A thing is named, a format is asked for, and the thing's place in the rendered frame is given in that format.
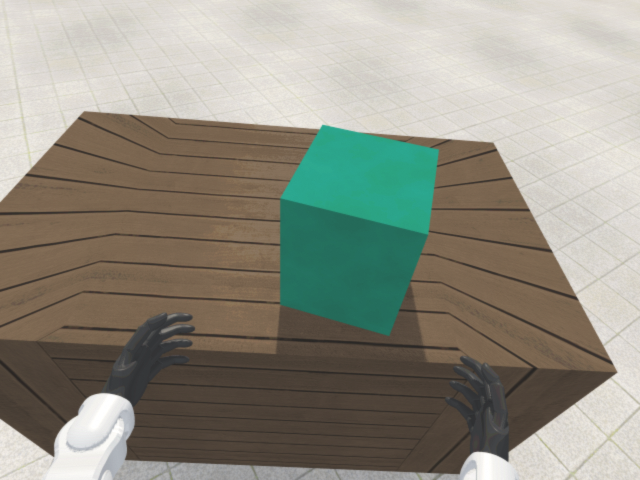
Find robot left forearm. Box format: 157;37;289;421
42;393;135;480

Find carton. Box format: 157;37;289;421
280;125;439;336

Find robot right forearm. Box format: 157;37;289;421
459;452;519;480

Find pedestal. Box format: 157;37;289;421
0;111;618;474

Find right robot hand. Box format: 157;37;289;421
445;356;509;463

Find left robot hand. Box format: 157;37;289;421
101;312;195;407

